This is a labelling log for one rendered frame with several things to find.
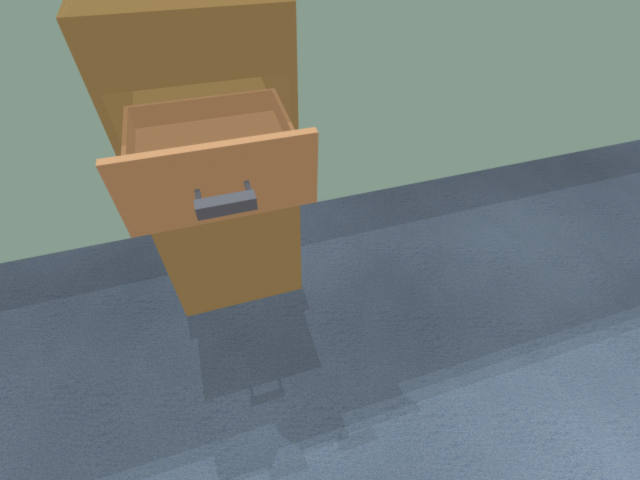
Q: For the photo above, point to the drawer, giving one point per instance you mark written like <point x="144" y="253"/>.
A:
<point x="212" y="143"/>

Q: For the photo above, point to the handle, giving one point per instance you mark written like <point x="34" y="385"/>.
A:
<point x="226" y="204"/>

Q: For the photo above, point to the cabinet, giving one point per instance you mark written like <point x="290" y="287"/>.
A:
<point x="132" y="52"/>

